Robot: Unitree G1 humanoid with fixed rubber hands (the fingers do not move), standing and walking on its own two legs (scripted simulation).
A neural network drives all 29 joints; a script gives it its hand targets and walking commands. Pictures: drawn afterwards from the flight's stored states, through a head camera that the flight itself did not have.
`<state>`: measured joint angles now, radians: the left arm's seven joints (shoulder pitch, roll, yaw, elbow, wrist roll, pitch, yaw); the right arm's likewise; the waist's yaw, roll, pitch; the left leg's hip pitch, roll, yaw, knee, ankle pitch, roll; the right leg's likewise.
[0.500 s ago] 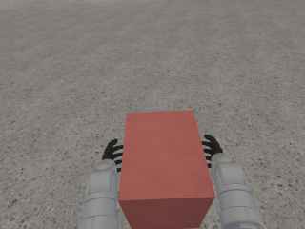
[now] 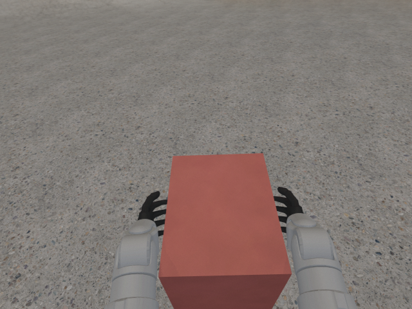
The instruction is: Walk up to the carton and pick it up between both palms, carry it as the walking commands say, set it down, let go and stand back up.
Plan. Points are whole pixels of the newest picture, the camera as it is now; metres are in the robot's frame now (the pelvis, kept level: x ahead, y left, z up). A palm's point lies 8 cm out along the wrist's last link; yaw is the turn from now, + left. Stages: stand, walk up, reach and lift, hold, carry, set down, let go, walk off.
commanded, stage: reach and lift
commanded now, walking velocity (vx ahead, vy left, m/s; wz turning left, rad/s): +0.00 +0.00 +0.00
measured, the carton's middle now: (220, 235) +0.31 +0.00 -0.02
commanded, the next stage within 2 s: hold in 0.14 s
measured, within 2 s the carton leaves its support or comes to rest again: neither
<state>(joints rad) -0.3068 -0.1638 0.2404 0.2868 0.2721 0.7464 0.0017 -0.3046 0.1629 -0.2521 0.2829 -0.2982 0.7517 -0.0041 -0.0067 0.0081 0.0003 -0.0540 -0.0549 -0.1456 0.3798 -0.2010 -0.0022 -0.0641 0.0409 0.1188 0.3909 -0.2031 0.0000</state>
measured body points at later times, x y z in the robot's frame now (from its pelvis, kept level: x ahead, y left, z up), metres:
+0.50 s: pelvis -0.01 +0.00 +0.00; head -0.06 -0.01 +0.45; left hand +0.29 +0.14 +0.04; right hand +0.29 -0.15 +0.04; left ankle +0.01 +0.12 -0.74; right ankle +0.02 -0.12 -0.74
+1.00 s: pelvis -0.02 +0.07 -0.02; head -0.02 +0.08 +0.43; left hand +0.26 +0.27 +0.06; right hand +0.31 -0.02 +0.07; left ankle +0.00 +0.18 -0.75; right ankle +0.02 -0.12 -0.74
